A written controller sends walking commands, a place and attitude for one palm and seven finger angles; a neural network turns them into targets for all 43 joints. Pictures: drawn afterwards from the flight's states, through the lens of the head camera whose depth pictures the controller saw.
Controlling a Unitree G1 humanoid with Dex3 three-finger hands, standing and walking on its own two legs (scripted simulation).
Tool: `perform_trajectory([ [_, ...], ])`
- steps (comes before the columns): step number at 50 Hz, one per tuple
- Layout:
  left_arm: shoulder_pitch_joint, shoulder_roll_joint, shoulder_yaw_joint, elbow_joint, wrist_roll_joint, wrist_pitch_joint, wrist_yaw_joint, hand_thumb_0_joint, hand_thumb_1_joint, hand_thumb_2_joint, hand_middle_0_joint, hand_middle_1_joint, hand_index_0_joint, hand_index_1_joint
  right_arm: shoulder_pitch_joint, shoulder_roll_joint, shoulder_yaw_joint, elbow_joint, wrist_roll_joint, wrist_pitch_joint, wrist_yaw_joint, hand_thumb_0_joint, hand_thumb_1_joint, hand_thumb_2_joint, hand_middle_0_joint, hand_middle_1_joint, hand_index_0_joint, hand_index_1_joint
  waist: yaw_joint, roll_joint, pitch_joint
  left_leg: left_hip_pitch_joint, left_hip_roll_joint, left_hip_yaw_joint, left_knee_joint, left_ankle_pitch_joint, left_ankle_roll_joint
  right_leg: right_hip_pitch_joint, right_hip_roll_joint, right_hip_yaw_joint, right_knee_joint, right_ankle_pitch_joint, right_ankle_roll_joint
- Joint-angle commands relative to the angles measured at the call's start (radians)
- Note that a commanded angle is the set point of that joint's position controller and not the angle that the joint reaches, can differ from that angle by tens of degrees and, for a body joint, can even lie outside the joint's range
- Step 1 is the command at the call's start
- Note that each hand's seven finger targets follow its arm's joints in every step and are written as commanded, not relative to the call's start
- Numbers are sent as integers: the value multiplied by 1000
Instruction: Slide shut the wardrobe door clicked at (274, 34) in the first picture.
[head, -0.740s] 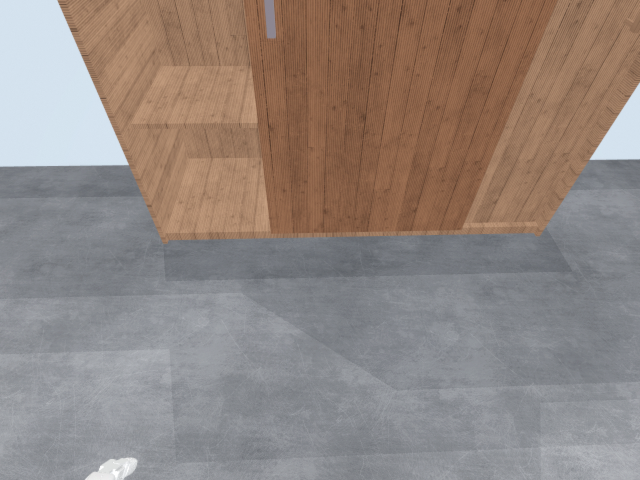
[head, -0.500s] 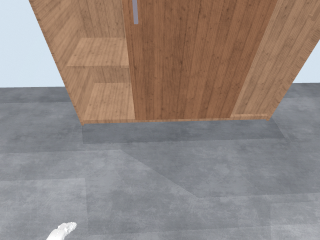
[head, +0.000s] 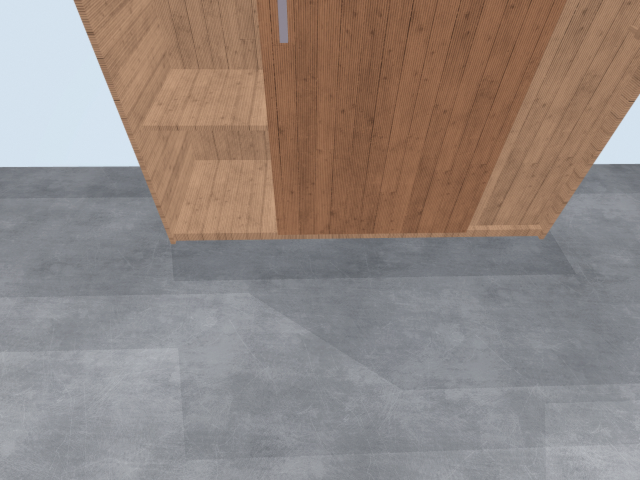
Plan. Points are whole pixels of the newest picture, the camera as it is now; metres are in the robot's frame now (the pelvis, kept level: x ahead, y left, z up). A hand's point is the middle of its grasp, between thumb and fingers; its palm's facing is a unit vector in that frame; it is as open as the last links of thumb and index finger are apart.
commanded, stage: stand and wait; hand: right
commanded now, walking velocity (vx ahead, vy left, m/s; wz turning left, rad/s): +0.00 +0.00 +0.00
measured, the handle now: out of the picture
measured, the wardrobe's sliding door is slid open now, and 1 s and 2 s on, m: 0.44 0.44 0.44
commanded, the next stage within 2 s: look at it before walking up in 0.08 s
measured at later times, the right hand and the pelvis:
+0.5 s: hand out of the picture +0.07 -0.24 -0.15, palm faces -0.04 +0.94 -0.33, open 7.4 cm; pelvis -0.01 +0.00 +0.00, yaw +0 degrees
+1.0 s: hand out of the picture +0.06 -0.23 -0.17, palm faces -0.07 +0.95 -0.30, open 7.4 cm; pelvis +0.00 +0.00 +0.00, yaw +4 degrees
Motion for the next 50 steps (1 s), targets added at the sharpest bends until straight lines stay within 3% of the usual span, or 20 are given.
perform_trajectory([
  [1, -60, 196, 37, -62, -2, -29, 12, 0, 900, 900, -200, -300, -200, -300, -52, -200, -45, -70, 5, -31, -10, 0, -900, -900, 200, 300, 200, 300, -7, 4, -56, 15, 120, -104, -76, 140, 32, -7, -106, 84, -73, 144, -38],
  [24, -55, 191, 37, -49, -3, -28, 11, 0, 900, 900, -200, -300, -200, -300, -47, -196, -44, -62, 2, -34, -9, 0, -900, -900, 200, 300, 200, 300, -6, -2, -48, -1, 118, -109, -106, 106, 29, 3, -109, 87, -87, 131, -33],
  [40, -57, 194, 35, -43, -4, -30, 12, 0, 900, 900, -200, -300, -200, -300, -34, -193, -42, -52, 3, -35, -10, 0, -900, -900, 200, 300, 200, 300, -7, -6, -54, 13, 120, -103, -103, 158, 28, 19, -113, 90, -91, 170, -34],
  [41, -38, 142, 23, -32, -1, -24, 11, 0, 900, 900, -200, -300, -200, -300, -9, -140, -31, -38, 5, -27, -10, 0, -900, -900, 200, 300, 200, 300, -6, -9, -62, 4, 115, -106, -106, 109, 21, 30, -115, 72, -87, 123, -25],
  [43, -21, 152, 32, -40, 0, -20, 16, 0, 900, 900, -200, -300, -200, -300, -11, -157, -39, -51, 1, -19, -8, 0, -900, -900, 200, 300, 200, 300, -3, 4, -30, -37, 103, -129, -89, 139, 28, 26, -117, 54, -58, 120, -22],
  [45, 21, 81, 25, -47, 0, -10, 20, 0, 900, 900, -200, -300, -200, -300, 21, -91, -34, -62, 1, 1, -11, 0, -900, -900, 200, 300, 200, 300, 1, 14, -34, -59, 100, -135, -43, 198, 20, 20, -126, 24, -27, 130, -13],
  [47, 44, 93, 36, -65, 5, -1, 21, 0, 900, 900, -200, -300, -200, -300, 57, -86, -42, -79, -4, 13, -2, 0, -900, -900, 200, 300, 200, 300, -1, 0, -34, -98, 73, -146, -14, 25, 27, 15, -139, 18, -22, -44, -21],
  [49, 50, 114, 51, -93, 8, 3, 17, 0, 900, 900, -200, -300, -200, -300, 70, -81, -52, -113, -10, 19, 11, 0, -900, -900, 200, 300, 200, 300, -3, -27, 28, -188, 31, -151, 11, -224, 31, -29, -166, 60, -57, -283, -46],
  [50, 55, 125, 58, -106, 9, 1, 15, 0, 900, 900, -200, -300, -200, -300, 74, -75, -56, -130, -11, 19, 18, 0, -900, -900, 200, 300, 200, 300, -3, -61, 62, -238, 8, -140, 50, -283, 31, -42, -188, 91, -83, -375, -63],
])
